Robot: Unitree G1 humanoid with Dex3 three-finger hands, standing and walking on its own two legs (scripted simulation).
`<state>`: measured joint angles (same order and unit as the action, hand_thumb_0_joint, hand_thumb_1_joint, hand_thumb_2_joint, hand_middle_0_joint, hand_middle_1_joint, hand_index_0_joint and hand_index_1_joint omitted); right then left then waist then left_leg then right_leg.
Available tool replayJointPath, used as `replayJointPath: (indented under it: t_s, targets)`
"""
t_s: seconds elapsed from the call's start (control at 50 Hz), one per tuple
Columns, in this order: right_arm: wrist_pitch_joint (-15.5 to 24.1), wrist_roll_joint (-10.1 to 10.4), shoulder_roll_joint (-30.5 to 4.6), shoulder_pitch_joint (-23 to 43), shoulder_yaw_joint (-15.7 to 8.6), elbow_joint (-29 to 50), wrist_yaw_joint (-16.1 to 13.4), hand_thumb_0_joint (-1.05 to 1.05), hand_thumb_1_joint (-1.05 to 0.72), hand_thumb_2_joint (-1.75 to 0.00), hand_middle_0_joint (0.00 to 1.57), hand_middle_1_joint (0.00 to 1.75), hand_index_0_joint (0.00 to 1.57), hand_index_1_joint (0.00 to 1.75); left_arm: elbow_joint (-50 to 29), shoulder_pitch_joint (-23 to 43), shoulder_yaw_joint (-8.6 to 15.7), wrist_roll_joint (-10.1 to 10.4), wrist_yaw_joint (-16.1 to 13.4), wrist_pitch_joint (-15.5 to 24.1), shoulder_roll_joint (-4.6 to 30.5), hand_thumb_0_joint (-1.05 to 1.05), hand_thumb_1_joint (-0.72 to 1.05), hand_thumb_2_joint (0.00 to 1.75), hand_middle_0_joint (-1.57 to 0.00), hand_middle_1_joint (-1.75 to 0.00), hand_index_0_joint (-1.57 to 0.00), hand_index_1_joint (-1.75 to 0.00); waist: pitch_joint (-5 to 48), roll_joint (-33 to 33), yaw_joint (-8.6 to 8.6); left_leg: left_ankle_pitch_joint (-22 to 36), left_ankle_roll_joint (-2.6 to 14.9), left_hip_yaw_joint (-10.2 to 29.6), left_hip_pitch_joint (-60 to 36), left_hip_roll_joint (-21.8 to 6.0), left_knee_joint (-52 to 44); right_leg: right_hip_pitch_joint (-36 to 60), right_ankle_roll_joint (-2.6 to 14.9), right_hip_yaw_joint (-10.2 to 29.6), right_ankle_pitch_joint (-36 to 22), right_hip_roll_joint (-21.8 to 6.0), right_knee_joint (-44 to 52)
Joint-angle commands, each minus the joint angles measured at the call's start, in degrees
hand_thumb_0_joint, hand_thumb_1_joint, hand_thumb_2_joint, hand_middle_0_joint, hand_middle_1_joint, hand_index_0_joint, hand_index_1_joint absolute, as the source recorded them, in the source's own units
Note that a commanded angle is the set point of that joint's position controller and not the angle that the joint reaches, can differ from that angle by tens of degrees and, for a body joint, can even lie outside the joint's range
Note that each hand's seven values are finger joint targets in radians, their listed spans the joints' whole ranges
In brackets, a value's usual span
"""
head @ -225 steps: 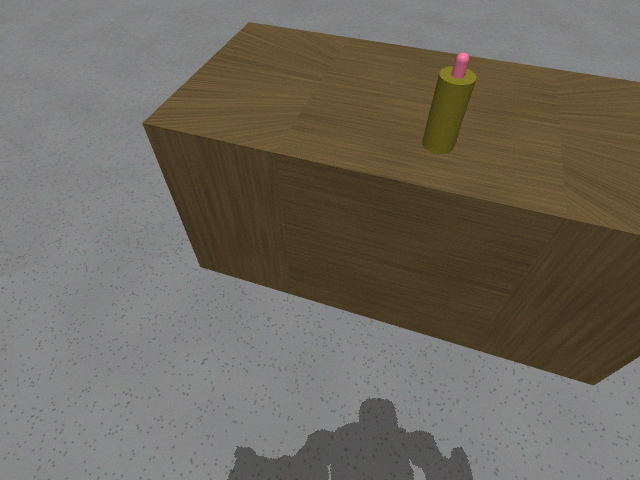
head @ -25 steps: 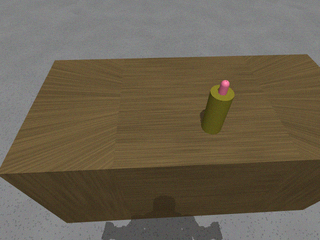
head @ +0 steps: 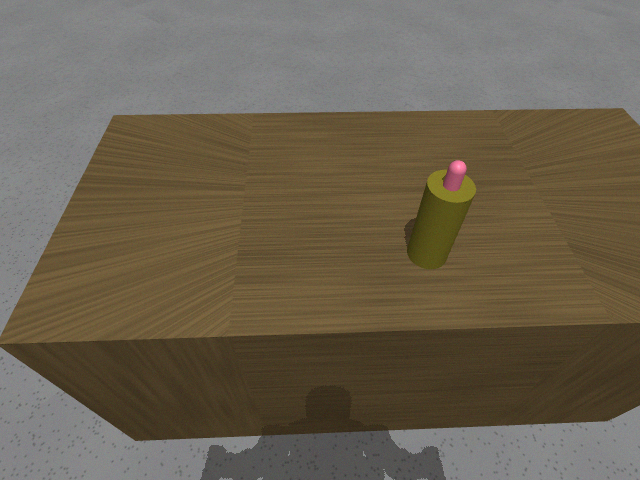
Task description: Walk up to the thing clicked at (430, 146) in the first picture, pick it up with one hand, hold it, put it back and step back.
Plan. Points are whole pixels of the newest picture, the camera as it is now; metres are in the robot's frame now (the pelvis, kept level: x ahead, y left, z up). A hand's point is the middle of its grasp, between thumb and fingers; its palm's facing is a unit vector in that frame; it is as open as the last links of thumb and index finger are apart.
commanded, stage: stand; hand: right
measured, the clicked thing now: (441, 213) +0.52 -0.20 -0.02
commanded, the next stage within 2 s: rise first in 1.50 s
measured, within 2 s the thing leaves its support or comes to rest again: neither
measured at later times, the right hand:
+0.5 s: hand out of the picture +0.08 -0.24 -0.16, palm faces -0.02 +0.94 -0.33, open 7.4 cm
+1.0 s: hand out of the picture +0.08 -0.25 -0.16, palm faces -0.02 +0.94 -0.33, open 7.4 cm
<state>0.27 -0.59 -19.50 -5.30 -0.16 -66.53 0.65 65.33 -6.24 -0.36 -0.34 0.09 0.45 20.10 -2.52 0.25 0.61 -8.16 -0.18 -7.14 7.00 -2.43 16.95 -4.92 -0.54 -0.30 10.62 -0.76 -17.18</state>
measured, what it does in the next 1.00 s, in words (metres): stands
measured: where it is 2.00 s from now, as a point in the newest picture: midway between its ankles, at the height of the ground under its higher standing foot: outside the picture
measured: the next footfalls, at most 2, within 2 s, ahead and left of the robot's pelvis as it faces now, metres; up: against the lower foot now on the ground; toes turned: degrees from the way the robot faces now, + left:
none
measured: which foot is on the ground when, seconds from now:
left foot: down 0.00-1.00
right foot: down 0.00-1.00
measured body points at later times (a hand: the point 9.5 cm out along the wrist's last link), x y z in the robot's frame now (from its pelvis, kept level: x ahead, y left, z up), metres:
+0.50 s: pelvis +0.01 +0.00 +0.00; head +0.01 +0.00 +0.45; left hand +0.08 +0.31 -0.13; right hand +0.09 -0.29 -0.14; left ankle +0.01 +0.12 -0.75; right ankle -0.01 -0.12 -0.75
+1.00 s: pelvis +0.01 +0.00 +0.00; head +0.01 +0.00 +0.45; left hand +0.08 +0.31 -0.13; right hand +0.09 -0.29 -0.13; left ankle +0.01 +0.12 -0.75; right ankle -0.01 -0.12 -0.75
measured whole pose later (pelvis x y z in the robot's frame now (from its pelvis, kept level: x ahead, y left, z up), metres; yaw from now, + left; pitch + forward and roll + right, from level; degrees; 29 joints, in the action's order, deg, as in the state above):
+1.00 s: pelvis +0.01 +0.00 +0.00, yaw +1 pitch -2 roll +0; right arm 0.4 -0.5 -19.6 -5.6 -0.2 -65.9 0.4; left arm 64.8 -6.7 -0.3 -0.5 0.0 0.5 20.1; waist -2.0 0.2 0.4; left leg -8.6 0.1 -6.5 6.3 -1.7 16.7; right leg -3.9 -0.9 -0.9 11.3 -1.4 -16.9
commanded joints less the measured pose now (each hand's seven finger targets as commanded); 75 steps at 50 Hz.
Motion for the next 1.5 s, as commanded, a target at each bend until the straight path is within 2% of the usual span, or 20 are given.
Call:
replayJointPath:
  t_s: [0.0,0.06,0.14,0.28,0.5,0.52,0.88,1.08,1.2,1.48]
  targets:
    - [1.7,-0.1,-12.4,3.0,-2.0,3.3,-0.7,0.00,-0.90,-0.90,0.20,0.30,0.20,0.30,-3.5,2.5,2.0,0.0,-0.6,1.4,11.8,0.00,0.90,0.90,-0.20,-0.30,-0.20,-0.30,4.0,-0.9,-0.23,4.3,0.57,7.6,-3.9,-7.1,-2.4,-2.7,1.65,5.4,-6.7,-6.9,3.3]
    - [1.7,-0.1,-12.4,2.9,-2.1,3.5,-0.8,0.00,-0.90,-0.90,0.20,0.30,0.20,0.30,-3.5,2.1,2.1,-0.3,-0.6,1.4,12.2,0.00,0.90,0.90,-0.20,-0.30,-0.20,-0.30,5.7,-0.3,-0.23,6.5,1.07,7.4,-5.7,-7.5,-1.7,-2.2,1.88,5.5,-9.3,-7.4,2.7]
    - [1.9,-0.1,-12.4,2.4,-2.0,3.6,-0.9,0.00,-0.90,-0.90,0.20,0.30,0.20,0.30,-3.6,2.2,2.0,-0.1,-0.6,1.5,12.1,0.00,0.90,0.90,-0.20,-0.30,-0.20,-0.30,5.4,-0.8,-0.17,8.3,0.99,7.3,-5.8,-7.4,-1.7,-2.0,1.71,5.3,-10.5,-7.5,2.4]
    - [1.6,-0.2,-12.4,2.4,-2.0,3.6,-0.9,0.00,-0.90,-0.90,0.20,0.30,0.20,0.30,-3.6,2.3,1.9,-0.2,-0.8,1.3,11.9,0.00,0.90,0.90,-0.20,-0.30,-0.20,-0.30,3.9,0.0,-0.03,6.8,0.79,7.8,-4.8,-7.4,-2.2,-2.9,1.54,4.9,-8.2,-7.1,2.8]
    - [1.8,-0.1,-12.1,2.4,-2.0,3.8,-0.9,0.00,-0.90,-0.90,0.20,0.30,0.20,0.30,-3.8,2.6,2.2,-0.2,-0.7,1.3,12.2,0.00,0.90,0.90,-0.20,-0.30,-0.20,-0.30,4.1,0.0,-0.10,6.8,0.73,7.8,-4.7,-7.1,-2.4,-2.1,1.69,4.7,-8.0,-7.4,2.7]
    - [1.7,0.0,-12.5,2.6,-2.0,3.7,-0.8,0.00,-0.90,-0.90,0.20,0.30,0.20,0.30,-3.6,1.9,2.0,-0.2,-0.6,1.4,11.8,0.00,0.90,0.90,-0.20,-0.30,-0.20,-0.30,4.2,-0.1,-0.49,6.2,1.01,7.8,-4.9,-7.2,-2.4,-2.2,1.58,4.8,-7.9,-7.4,3.3]
    - [1.7,-0.1,-12.2,2.2,-2.1,3.9,-0.9,0.00,-0.90,-0.90,0.20,0.30,0.20,0.30,-4.0,2.2,2.2,-0.2,-0.8,1.4,12.2,0.00,0.90,0.90,-0.20,-0.30,-0.20,-0.30,4.0,-0.2,-0.08,8.2,0.87,7.9,-4.8,-7.0,-2.1,-1.7,1.64,4.5,-9.3,-7.4,2.9]
    - [1.5,-0.1,-12.3,2.0,-2.1,3.9,-0.9,0.00,-0.90,-0.90,0.20,0.30,0.20,0.30,-3.9,1.7,2.1,-0.3,-0.7,1.4,12.1,0.00,0.90,0.90,-0.20,-0.30,-0.20,-0.30,3.8,0.1,-0.14,4.9,0.87,8.0,-4.2,-6.8,-2.2,-1.9,1.67,4.9,-7.0,-7.6,3.9]
    - [1.7,-0.1,-12.4,1.8,-2.2,3.8,-0.9,0.00,-0.90,-0.90,0.20,0.30,0.20,0.30,-4.1,1.8,2.1,-0.2,-0.8,1.4,12.0,0.00,0.90,0.90,-0.20,-0.30,-0.20,-0.30,4.9,-0.2,-0.17,8.7,1.04,8.1,-5.0,-7.1,-1.7,-0.9,1.73,4.7,-9.7,-7.8,3.2]
    - [1.6,0.0,-12.6,2.1,-2.2,4.1,-0.9,0.00,-0.90,-0.90,0.20,0.30,0.20,0.30,-4.0,1.3,2.2,-0.3,-0.8,1.4,12.0,0.00,0.90,0.90,-0.20,-0.30,-0.20,-0.30,3.9,0.3,-0.24,7.8,1.08,8.3,-5.1,-7.2,-1.9,-1.6,1.67,4.2,-8.5,-7.5,3.3]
